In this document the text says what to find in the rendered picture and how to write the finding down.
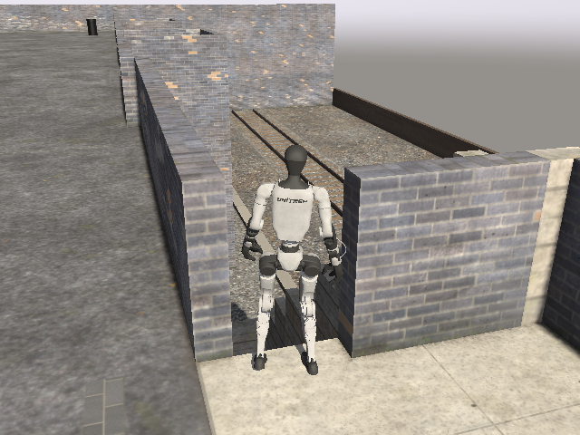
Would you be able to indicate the robot right forearm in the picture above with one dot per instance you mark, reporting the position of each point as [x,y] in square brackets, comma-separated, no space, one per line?
[332,249]

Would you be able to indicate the robot left thigh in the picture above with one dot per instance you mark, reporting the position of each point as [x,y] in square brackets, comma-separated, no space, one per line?
[267,275]

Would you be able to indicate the right robot hand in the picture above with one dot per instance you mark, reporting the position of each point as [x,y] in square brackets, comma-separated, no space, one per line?
[337,272]

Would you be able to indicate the left robot upper arm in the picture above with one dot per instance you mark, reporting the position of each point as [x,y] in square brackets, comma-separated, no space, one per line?
[264,191]

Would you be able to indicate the left robot hand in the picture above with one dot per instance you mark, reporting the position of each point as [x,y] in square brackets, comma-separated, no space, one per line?
[254,248]

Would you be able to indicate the right robot upper arm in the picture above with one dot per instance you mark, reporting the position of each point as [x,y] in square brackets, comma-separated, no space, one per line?
[324,210]

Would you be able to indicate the humanoid robot torso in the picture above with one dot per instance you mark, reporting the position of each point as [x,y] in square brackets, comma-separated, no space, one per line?
[291,216]

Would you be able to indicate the robot left forearm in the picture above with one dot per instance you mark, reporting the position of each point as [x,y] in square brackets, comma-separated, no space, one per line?
[250,236]

